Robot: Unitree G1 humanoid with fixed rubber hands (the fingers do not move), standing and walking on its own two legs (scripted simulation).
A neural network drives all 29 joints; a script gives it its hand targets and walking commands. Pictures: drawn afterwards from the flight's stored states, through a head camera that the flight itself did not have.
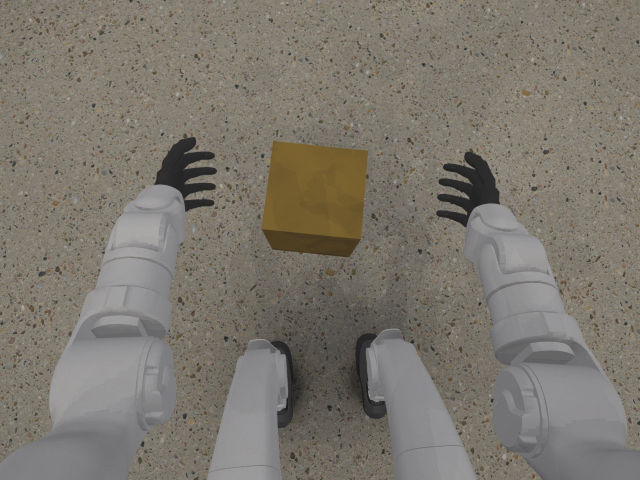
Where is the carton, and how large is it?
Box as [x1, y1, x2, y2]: [262, 141, 367, 256]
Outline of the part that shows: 273,141 262,221 262,230 272,249 349,256 360,239 367,151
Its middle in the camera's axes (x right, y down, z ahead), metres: -0.01 -0.08 +0.96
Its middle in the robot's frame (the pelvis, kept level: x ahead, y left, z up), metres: +0.55 -0.02 -0.54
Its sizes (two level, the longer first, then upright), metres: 0.210 0.200 0.250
